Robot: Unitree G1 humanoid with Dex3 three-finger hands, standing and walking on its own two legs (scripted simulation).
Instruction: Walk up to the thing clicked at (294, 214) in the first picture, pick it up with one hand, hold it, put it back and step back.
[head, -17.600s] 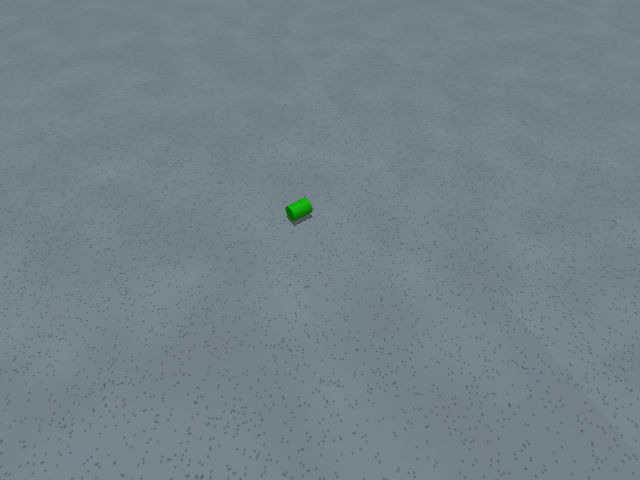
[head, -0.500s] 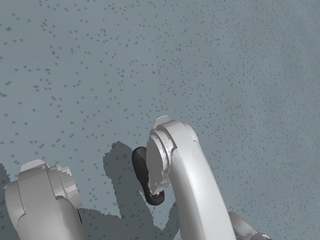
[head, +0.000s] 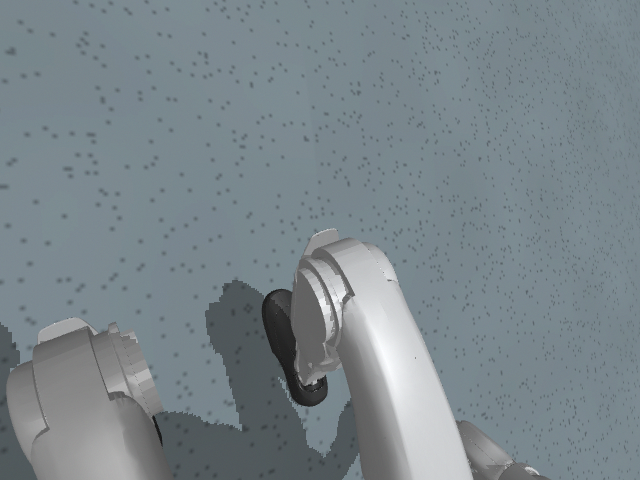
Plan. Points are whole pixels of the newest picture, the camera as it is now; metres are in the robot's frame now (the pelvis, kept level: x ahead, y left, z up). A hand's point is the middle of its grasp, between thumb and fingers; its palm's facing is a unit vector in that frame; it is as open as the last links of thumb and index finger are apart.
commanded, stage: settle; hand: left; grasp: from above
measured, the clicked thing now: out of the picture +0.48 +0.31 -0.27
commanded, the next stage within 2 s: lift in 0.92 s
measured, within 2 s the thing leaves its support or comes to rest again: leaves its support in 0.34 s
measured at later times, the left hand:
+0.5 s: hand out of the picture +0.47 +0.33 -0.20, palm faces -0.39 -0.11 -0.92, open 10.0 cm
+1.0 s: hand out of the picture +0.46 +0.31 -0.12, palm faces -0.45 -0.06 -0.89, open 9.8 cm
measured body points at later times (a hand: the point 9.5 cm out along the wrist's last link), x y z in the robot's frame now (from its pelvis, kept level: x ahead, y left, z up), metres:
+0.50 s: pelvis +0.01 +0.00 +0.00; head +0.26 +0.13 +0.35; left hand +0.49 +0.33 -0.15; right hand +0.05 -0.26 -0.05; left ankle +0.06 +0.12 -0.28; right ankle +0.14 -0.14 -0.27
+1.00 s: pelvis +0.00 -0.01 +0.03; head +0.24 +0.09 +0.40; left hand +0.48 +0.31 -0.07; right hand +0.07 -0.29 -0.05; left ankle +0.06 +0.11 -0.28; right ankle +0.14 -0.14 -0.28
